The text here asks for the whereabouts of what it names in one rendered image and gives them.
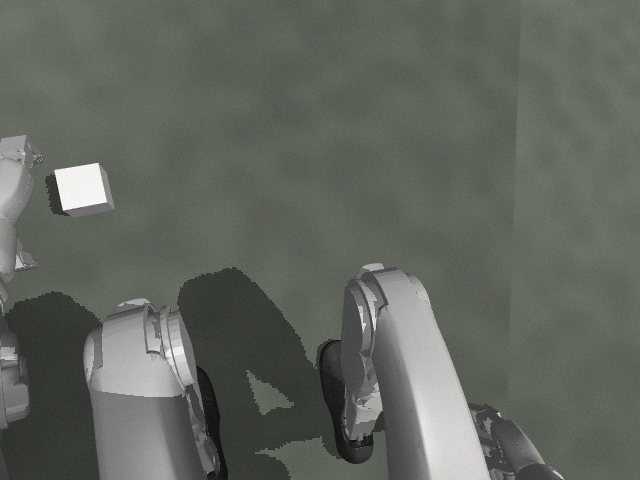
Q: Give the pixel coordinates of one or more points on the small box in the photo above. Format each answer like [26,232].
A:
[84,190]

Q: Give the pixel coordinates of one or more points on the right robot arm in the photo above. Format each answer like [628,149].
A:
[538,471]

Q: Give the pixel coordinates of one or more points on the right robot foot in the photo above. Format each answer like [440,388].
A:
[333,387]

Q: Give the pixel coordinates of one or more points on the left robot hand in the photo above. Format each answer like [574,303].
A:
[17,156]

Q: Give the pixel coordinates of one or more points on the left robot arm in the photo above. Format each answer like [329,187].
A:
[14,385]

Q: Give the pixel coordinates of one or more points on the right robot hand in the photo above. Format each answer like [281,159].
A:
[510,450]

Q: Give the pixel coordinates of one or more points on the left robot foot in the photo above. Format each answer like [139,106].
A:
[212,420]

